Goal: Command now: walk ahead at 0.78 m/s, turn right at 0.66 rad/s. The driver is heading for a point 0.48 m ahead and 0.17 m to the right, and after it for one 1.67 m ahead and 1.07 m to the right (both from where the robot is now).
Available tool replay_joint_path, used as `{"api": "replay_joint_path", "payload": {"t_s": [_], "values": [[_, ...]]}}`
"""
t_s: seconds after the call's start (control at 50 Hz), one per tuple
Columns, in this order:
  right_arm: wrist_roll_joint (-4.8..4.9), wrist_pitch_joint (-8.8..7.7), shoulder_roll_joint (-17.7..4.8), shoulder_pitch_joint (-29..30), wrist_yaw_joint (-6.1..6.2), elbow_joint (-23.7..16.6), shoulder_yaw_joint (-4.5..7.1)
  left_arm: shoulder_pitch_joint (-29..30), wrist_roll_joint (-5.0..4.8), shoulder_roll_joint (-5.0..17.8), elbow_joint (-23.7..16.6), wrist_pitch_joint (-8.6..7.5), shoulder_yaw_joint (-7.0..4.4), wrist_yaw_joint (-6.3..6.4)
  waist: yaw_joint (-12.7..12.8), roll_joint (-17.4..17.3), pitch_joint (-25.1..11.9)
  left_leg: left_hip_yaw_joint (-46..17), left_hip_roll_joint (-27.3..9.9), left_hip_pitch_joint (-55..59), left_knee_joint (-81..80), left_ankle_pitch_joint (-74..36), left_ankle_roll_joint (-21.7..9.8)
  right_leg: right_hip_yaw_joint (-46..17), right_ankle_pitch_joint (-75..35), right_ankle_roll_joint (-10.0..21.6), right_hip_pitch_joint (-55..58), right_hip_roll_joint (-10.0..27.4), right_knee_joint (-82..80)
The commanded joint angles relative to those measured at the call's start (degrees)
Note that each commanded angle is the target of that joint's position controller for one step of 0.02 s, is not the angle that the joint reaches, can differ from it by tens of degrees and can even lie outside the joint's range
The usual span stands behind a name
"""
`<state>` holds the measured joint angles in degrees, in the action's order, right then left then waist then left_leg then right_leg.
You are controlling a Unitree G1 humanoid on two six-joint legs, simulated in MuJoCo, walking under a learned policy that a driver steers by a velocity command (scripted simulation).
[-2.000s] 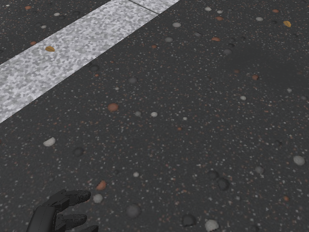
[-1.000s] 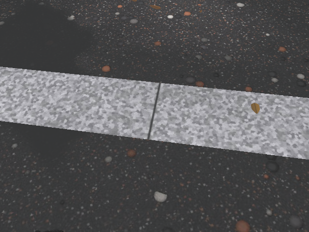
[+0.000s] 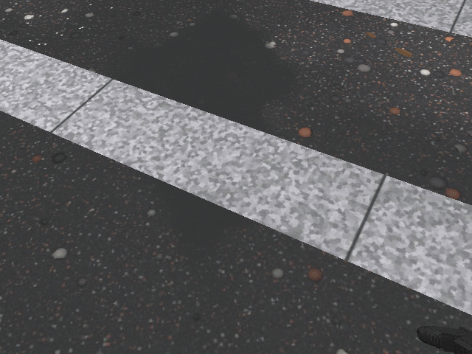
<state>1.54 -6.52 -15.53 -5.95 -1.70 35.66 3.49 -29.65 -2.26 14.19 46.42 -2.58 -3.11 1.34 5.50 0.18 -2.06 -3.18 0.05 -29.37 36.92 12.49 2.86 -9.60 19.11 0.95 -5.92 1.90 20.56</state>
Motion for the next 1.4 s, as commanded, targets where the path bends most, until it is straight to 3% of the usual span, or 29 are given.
{"api": "replay_joint_path", "payload": {"t_s": [0.02,0.08,0.1,0.12,0.16,0.22,0.38,0.44,0.5,0.52,0.54,0.56,0.58,0.6,0.62,0.66,0.76,0.9,0.92,0.96,0.98,1.02,1.04,1.18,1.28,1.3,1.34,1.36,1.4], "values": [[1.56,-1.35,-4.29,4.65,0.07,-5.56,1.12,8.42,-0.88,11.73,-7.09,-0.88,-2.86,0.49,-5.55,10.58,4.53,1.28,1.24,12.59,-7.22,-0.94,0.74,-13.05,7.66,9.6,-13.1,8.03,-7.33],[1.71,-1.11,-11.26,-18.64,1.84,-0.33,4.13,11.08,1.78,3.81,-10.24,-1.3,-0.37,-0.73,-16.42,1.17,-9.3,-7.13,-8.78,46.71,-9.99,6.31,-3.37,-4.97,2.0,3.92,-28.59,-0.39,24.02],[-1.76,-0.7,-16.35,-23.64,1.44,0.14,4.49,8.54,-0.12,-1.4,-14.55,-2.54,1.2,-0.57,-14.03,-19.29,-15.65,-37.54,-23.45,56.22,-19.77,31.08,-10.57,-0.22,12.6,2.68,-43.96,-4.65,44.39],[-2.56,-1.0,-13.8,-19.76,0.97,-0.38,3.95,7.4,-2.67,3.26,-14.19,-2.69,0.38,-0.45,-12.19,-18.92,-10.59,-45.81,-26.17,50.44,-23.67,41.47,-13.96,0.39,7.8,2.43,-50.93,0.19,57.01],[-1.66,-0.53,-6.99,-16.83,1.54,0.34,2.09,13.27,-1.1,6.52,-12.97,-1.65,-0.47,-1.32,-12.17,-8.26,0.15,-26.13,-21.48,40.68,-22.8,23.79,-12.14,2.79,-1.62,2.28,-52.7,4.39,61.01],[-2.3,-0.17,-2.38,-14.47,1.3,2.99,0.83,17.35,-0.8,4.11,-13.78,-0.07,-0.35,-2.87,-9.37,-6.17,6.8,-7.96,-15.26,29.8,-24.29,2.82,-8.29,2.94,-6.6,2.5,-48.54,7.72,58.94],[-2.59,-0.26,-6.83,-13.22,2.77,7.34,1.25,28.92,0.22,4.08,-18.18,0.71,0.55,-5.1,-7.79,-0.53,13.48,12.87,-13.21,25.31,-31.24,-11.81,-6.4,10.76,-21.58,1.99,-44.24,5.18,37.58],[-2.64,0.36,-12.25,-15.74,3.29,8.73,2.08,32.54,-0.39,4.79,-19.32,-0.23,0.36,-6.46,-7.08,-3.07,11.1,17.55,-13.33,30.02,-26.28,-48.15,-4.7,19.23,-20.04,6.02,-31.76,-0.9,27.18],[-1.93,2.61,-17.38,-12.64,3.68,6.73,3.48,12.52,-1.02,13.05,-15.12,0.88,-3.7,-5.89,5.67,-10.31,-1.47,17.11,-15.35,32.08,2.11,-82.67,-5.5,21.14,-10.93,9.9,-7.68,-7.59,26.2],[-0.88,2.08,-16.12,-9.96,3.48,4.84,3.24,-1.06,-0.14,17.15,-11.08,1.6,-5.97,-4.95,11.53,-6.13,-6.7,16.17,-12.18,20.32,20.67,-69.96,-3.84,15.31,-20.25,12.43,13.72,-6.72,16.24],[-2.38,0.18,-5.5,-10.11,2.91,2.59,0.55,0.99,0.34,18.99,-9.75,2.32,-5.93,-3.46,4.68,14.68,-3.67,13.41,1.44,-0.57,46.57,10.89,-0.5,-1.01,-35.62,15.0,26.2,0.56,15.15],[-0.99,-2.31,-4.81,-20.5,2.19,-1.36,-1.18,6.06,3.46,21.82,-14.52,0.61,-5.21,-3.8,-3.14,19.2,-22.97,-3.07,5.94,-14.97,63.2,23.89,0.1,-37.1,-22.35,30.31,40.49,15.77,6.85],[-0.73,-3.71,-10.94,-10.76,2.18,-2.21,-0.27,6.2,2.93,17.23,-15.9,0.03,-5.07,-3.79,2.35,4.43,-24.61,-8.73,2.56,-14.04,58.35,16.74,-2.03,-39.57,-14.07,25.67,34.72,14.26,-0.2],[0.23,-3.64,-10.3,-6.77,2.54,-4.12,-0.31,8.67,2.43,16.82,-15.17,-0.97,-4.73,-3.91,-1.39,-1.21,-12.22,-6.93,1.55,-15.22,52.14,14.8,-2.28,-34.3,-16.46,23.34,23.58,12.52,-2.78],[-1.48,-2.75,-9.27,-5.4,3.32,-2.79,-0.33,13.53,1.0,14.27,-15.07,-1.65,-3.87,-4.14,-4.91,-10.54,-5.11,-5.92,-2.06,-11.54,45.35,12.2,-2.38,-26.64,-21.21,19.03,12.34,8.96,-3.17],[-2.18,-0.79,-10.94,-8.85,3.07,-2.02,0.4,18.74,2.1,13.94,-16.22,-2.03,-3.9,-3.5,-9.0,-5.17,-0.18,-6.27,-3.37,-4.39,40.73,11.91,-0.05,-20.57,-38.66,20.0,-2.95,6.98,-3.64],[-3.66,1.13,-4.59,0.41,3.03,-5.03,-1.25,18.47,0.37,13.74,-13.29,1.01,-4.06,0.07,-7.36,-1.72,-0.72,0.03,2.2,3.06,12.76,-1.1,2.89,-6.7,-50.63,12.79,-15.63,-4.56,1.51],[-1.61,1.33,-8.47,6.13,2.14,-6.29,0.77,18.27,0.66,10.65,-13.16,4.28,-3.65,1.95,-4.96,8.23,-3.51,-6.07,5.11,11.27,-10.16,-14.83,1.55,-18.65,-22.33,5.18,-9.52,-5.02,11.18],[-1.9,0.94,-8.62,2.39,2.31,-4.96,1.18,20.02,0.66,9.66,-13.88,4.29,-3.33,1.86,-6.98,8.45,-4.62,-6.36,2.96,15.17,-14.33,-19.38,0.46,-18.33,-19.76,3.99,-8.38,-5.78,16.46],[-3.59,1.57,-9.58,-1.56,3.29,-5.73,0.82,11.53,2.39,2.23,-13.98,4.34,-0.89,1.14,-3.73,-7.68,-13.35,-21.84,-16.77,39.3,-9.8,-50.31,-8.4,-7.8,24.21,-0.31,-22.44,-14.26,42.46],[-3.71,2.62,-11.2,-2.28,3.22,-4.98,1.45,1.8,0.73,8.62,-14.75,4.03,-1.9,-0.33,0.75,-18.74,-20.07,-40.6,-30.56,42.86,-12.71,-37.13,-19.46,-5.29,23.23,-2.29,-28.66,-10.31,51.96],[-3.24,3.81,-5.0,2.09,3.75,-7.13,0.33,12.44,0.57,16.35,-12.54,5.46,-4.21,0.11,-4.4,-5.55,-9.12,-27.94,-19.07,30.54,-15.52,-14.2,-16.23,-0.34,11.52,-6.44,-30.06,-4.8,57.0],[-3.2,4.63,-4.81,2.48,3.75,-7.23,-0.09,14.66,0.82,15.2,-12.8,6.4,-4.02,0.71,-4.61,-2.62,-7.1,-23.24,-15.58,25.41,-16.91,-10.38,-14.15,1.0,9.02,-6.84,-28.44,-4.56,57.61],[-2.12,5.39,-4.8,1.46,1.6,-2.47,-0.19,16.27,3.17,4.27,-12.38,5.05,0.29,0.49,-4.27,-7.89,-5.1,-12.37,-8.65,15.65,-20.8,-8.1,-14.56,5.98,9.41,-4.41,-13.77,-2.47,29.01],[-0.05,6.71,-10.43,-2.29,1.33,-1.55,1.67,15.8,2.23,8.07,-10.45,4.71,-1.22,-0.46,-3.65,-9.6,-1.39,-18.9,-7.95,9.72,-21.63,9.07,-12.27,7.86,-2.92,0.55,-3.38,-5.61,6.39],[0.2,6.58,-9.64,-3.07,1.5,-1.39,1.53,15.14,2.6,9.58,-10.57,4.59,-1.65,-0.28,-3.21,-8.26,-1.73,-18.37,-6.53,4.99,-20.25,12.59,-9.74,5.68,-3.66,2.79,1.96,-2.55,4.97],[0.57,5.72,-7.53,0.54,1.63,-4.41,1.35,13.19,4.87,13.97,-9.39,4.6,-3.17,0.2,-2.15,10.88,-0.35,-1.75,3.37,-6.89,-1.64,15.18,-3.55,-9.83,-3.0,11.83,0.83,14.36,-2.02],[0.02,5.62,-8.97,-1.42,1.76,-4.08,2.16,18.15,5.68,12.93,-10.96,3.96,-2.77,0.42,-3.19,13.2,0.12,0.75,2.31,-6.93,13.19,18.29,-1.07,-13.35,-13.44,15.25,-2.41,20.5,-3.79],[-0.08,7.32,-9.94,-8.5,2.38,-0.63,3.44,25.54,4.52,8.0,-13.04,2.64,-1.31,1.22,-7.15,8.01,-0.1,-0.5,0.91,-7.04,28.64,15.95,1.09,-5.13,-24.26,12.33,-3.78,16.61,-1.94]]}}
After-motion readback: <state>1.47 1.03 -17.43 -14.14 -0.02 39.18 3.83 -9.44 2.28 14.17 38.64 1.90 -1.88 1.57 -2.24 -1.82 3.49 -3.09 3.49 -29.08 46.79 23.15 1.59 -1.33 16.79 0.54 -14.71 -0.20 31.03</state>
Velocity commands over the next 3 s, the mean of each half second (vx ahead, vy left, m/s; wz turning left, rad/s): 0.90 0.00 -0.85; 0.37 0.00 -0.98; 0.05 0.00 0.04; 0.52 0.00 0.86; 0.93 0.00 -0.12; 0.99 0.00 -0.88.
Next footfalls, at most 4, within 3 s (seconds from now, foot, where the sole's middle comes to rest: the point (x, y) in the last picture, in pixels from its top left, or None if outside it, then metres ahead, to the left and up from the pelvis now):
0.08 left None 0.13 0.16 -0.78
0.52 right None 0.49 -0.19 -0.78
0.94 left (364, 271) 0.78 -0.26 -0.78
1.30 right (384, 350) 0.53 -0.29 -0.78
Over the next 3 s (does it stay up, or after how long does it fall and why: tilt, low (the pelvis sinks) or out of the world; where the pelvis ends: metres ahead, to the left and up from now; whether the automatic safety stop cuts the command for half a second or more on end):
stays up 1.51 -0.67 -0.06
